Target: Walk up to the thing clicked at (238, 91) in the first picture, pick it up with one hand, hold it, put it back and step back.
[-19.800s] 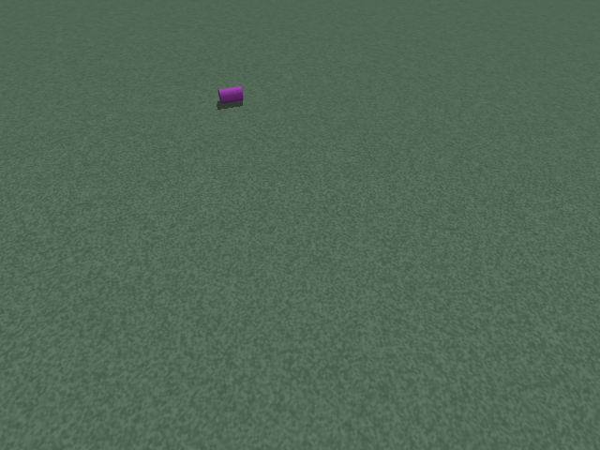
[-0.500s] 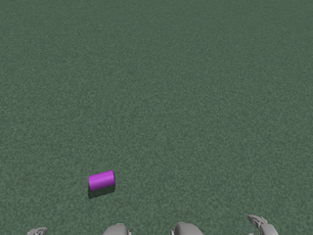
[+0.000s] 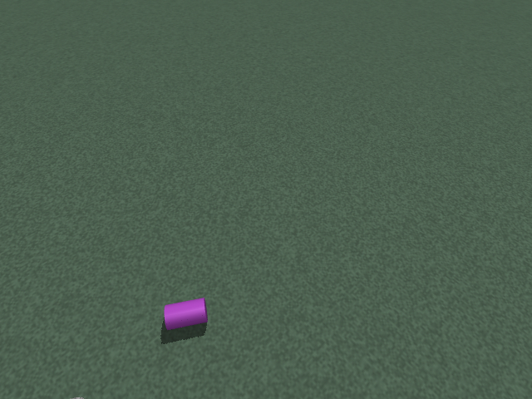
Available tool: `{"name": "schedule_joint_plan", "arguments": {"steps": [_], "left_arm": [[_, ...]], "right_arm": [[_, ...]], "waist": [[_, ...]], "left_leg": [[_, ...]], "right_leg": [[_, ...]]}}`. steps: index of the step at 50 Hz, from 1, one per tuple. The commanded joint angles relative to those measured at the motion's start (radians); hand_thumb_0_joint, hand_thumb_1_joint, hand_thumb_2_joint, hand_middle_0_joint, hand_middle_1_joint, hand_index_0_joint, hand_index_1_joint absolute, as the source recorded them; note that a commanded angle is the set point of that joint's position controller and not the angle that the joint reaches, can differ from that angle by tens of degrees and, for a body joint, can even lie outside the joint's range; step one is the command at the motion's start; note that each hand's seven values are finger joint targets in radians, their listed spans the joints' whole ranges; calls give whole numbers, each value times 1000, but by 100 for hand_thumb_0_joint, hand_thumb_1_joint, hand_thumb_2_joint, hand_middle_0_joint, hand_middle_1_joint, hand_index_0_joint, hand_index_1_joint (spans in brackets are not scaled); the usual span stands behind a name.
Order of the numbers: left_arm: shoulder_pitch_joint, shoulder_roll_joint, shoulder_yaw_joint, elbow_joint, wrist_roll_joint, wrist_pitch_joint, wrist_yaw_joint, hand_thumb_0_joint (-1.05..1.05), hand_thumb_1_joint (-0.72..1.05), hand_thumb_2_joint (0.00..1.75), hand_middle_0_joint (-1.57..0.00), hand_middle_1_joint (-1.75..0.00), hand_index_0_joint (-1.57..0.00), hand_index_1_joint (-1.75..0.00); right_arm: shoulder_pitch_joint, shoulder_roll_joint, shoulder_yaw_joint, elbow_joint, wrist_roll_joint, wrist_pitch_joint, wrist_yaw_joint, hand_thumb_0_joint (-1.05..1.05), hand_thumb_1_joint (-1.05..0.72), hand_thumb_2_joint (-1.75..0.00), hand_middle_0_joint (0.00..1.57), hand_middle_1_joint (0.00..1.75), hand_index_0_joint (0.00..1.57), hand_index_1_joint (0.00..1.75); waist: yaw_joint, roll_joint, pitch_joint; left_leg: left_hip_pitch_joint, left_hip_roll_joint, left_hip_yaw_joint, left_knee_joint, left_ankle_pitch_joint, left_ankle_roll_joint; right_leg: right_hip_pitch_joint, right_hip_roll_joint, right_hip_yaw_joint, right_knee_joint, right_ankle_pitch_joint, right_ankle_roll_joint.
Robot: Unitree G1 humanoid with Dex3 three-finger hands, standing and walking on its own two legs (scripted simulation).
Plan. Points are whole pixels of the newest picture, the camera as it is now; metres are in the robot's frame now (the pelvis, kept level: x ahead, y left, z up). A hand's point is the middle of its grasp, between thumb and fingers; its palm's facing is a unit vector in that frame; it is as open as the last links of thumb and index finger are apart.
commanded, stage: walk up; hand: left
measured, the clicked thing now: (186, 313) +0.49 +0.28 -0.72
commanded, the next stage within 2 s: none
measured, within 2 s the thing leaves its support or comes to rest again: neither
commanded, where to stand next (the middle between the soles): +0.05 +0.00 m, yaw -4 degrees
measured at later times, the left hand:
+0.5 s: hand out of the picture +0.09 +0.27 -0.13, palm faces +0.00 -0.93 -0.36, open 7.3 cm
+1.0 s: hand out of the picture +0.08 +0.32 -0.16, palm faces -0.06 -0.91 -0.42, open 7.3 cm
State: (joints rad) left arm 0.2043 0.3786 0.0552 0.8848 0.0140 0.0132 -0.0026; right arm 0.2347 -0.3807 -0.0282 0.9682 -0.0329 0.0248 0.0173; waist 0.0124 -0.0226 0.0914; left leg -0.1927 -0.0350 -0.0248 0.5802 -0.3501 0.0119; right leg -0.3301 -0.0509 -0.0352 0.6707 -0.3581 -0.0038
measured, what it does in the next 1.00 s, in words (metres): steps on the spot: left foot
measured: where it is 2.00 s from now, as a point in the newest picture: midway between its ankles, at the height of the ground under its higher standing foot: outside the picture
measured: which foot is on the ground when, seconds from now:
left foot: down 0.00-0.84, up 0.86-0.98, down 1.00-1.00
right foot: down 0.00-1.00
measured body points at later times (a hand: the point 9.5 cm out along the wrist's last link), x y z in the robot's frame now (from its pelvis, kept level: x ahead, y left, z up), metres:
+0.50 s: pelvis +0.01 +0.02 +0.02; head +0.01 +0.01 +0.47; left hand +0.09 +0.32 -0.10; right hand +0.12 -0.28 -0.11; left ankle -0.02 +0.12 -0.73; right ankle +0.04 -0.12 -0.73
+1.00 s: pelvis -0.07 +0.05 -0.01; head +0.00 +0.06 +0.43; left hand +0.08 +0.37 -0.13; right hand +0.01 -0.28 -0.13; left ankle -0.09 +0.17 -0.72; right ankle +0.04 -0.12 -0.73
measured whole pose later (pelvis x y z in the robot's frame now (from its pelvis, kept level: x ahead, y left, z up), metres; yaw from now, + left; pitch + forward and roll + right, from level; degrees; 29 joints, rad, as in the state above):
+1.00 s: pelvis -0.07 +0.05 -0.01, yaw +1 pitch -2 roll +0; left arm 0.00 0.41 0.05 0.92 0.04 0.04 0.02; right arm 0.12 -0.42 -0.08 0.93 -0.01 0.05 0.03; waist -0.02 -0.02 0.19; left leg -0.30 -0.03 -0.03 0.77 -0.48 0.03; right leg -0.46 -0.09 0.01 0.67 -0.19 0.02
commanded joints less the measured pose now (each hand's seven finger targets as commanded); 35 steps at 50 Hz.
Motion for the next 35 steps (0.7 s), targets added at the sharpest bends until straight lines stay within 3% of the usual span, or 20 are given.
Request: {"name": "schedule_joint_plan", "arguments": {"steps": [1, 2, 3, 4, 5, 9, 14, 20, 27, 31, 32, 34, 35], "left_arm": [[-49, 170, 32, -38, -7, -58, 6, 0, 90, 90, -20, -30, -20, -30], [-29, 191, 33, -15, -8, -66, 8, 0, 90, 90, -20, -30, -20, -30], [-22, 212, 35, -1, -8, -71, 11, 0, 90, 90, -20, -30, -20, -30], [-46, 232, 32, 4, -4, -70, 10, 0, 90, 90, -20, -30, -20, -30], [-77, 237, 28, 6, -3, -68, 8, 0, 90, 90, -20, -30, -20, -30], [-78, 203, 7, 55, -11, -68, 5, 0, 90, 90, -20, -30, -20, -30], [-89, 203, 0, 96, -10, -75, 9, 0, 90, 90, -20, -30, -20, -30], [-123, 192, -10, 135, -12, -72, 13, 0, 90, 90, -20, -30, -20, -30], [-144, 186, -12, 158, -8, -73, 15, 0, 90, 90, -20, -30, -20, -30], [-159, 189, -11, 164, -4, -68, 17, 0, 90, 90, -20, -30, -20, -30], [-179, 244, 16, 148, -24, -51, 26, 0, 90, 90, -20, -30, -20, -30], [-149, 235, 18, 123, -29, -42, 34, 0, 90, 90, -20, -30, -20, -30], [-140, 234, 21, 118, -28, -39, 36, 0, 90, 90, -20, -30, -20, -30]], "right_arm": [[-160, -207, -33, -108, 12, -51, -5, 0, -90, -90, 20, 30, 20, 30], [-140, -197, -31, -100, 21, -50, -6, 0, -90, -90, 20, 30, 20, 30], [-119, -193, -30, -88, 28, -45, -7, 0, -90, -90, 20, 30, 20, 30], [-101, -194, -31, -79, 27, -39, -8, 0, -90, -90, 20, 30, 20, 30], [-78, -187, -30, -65, 23, -35, -10, 0, -90, -90, 20, 30, 20, 30], [-122, -197, -24, -41, 25, -44, -9, 0, -90, -90, 20, 30, 20, 30], [-130, -197, -27, -15, 31, -49, -13, 0, -90, -90, 20, 30, 20, 30], [-164, -185, -30, 13, 29, -45, -14, 0, -90, -90, 20, 30, 20, 30], [-180, -180, -30, 44, 29, -46, -15, 0, -90, -90, 20, 30, 20, 30], [-189, -183, -30, 52, 26, -44, -15, 0, -90, -90, 20, 30, 20, 30], [-206, -234, -48, 54, 34, -24, -16, 0, -90, -90, 20, 30, 20, 30], [-184, -221, -56, 31, 46, -14, -18, 0, -90, -90, 20, 30, 20, 30], [-186, -222, -64, 18, 47, -10, -18, 0, -90, -90, 20, 30, 20, 30]], "waist": [[32, 126, -58], [27, 127, -85], [19, 115, -105], [-4, 92, -99], [-19, 69, -83], [4, 58, -43], [-4, 25, -119], [-3, 30, -100], [-2, 30, -139], [-4, 35, -122], [4, 30, -2], [-1, 27, -103], [-2, 28, -151]], "left_leg": [[-85, 182, -160, -180, 176, 100], [-88, 147, -119, -149, 217, 58], [-100, 115, -101, -137, 170, 36], [-92, 99, -99, -165, 33, 30], [-61, 102, -103, -199, -41, 34], [-38, 146, -134, -246, 81, 51], [54, 145, -93, -246, 278, 36], [61, 147, -87, -290, 265, 29], [93, 148, -69, -304, 338, 22], [77, 149, -66, -321, 309, 20], [29, 145, -84, -238, 550, 18], [81, 149, -62, -176, 686, 32], [94, 144, -55, -146, 688, 38]], "right_leg": [[136, 2, 56, -180, 75, -22], [201, -25, 87, -217, 215, -36], [231, -59, 135, -238, 259, -54], [197, -91, 173, -258, 171, -71], [149, -106, 188, -265, 95, -78], [140, -47, 124, -281, 171, -42], [212, -74, 118, -289, 380, -36], [218, -73, 116, -324, 351, -20], [261, -81, 111, -333, 407, -16], [266, -81, 105, -342, 394, -13], [170, -94, 112, -256, 598, -16], [202, -88, 87, -203, 677, -30], [215, -88, 79, -188, 686, -36]]}}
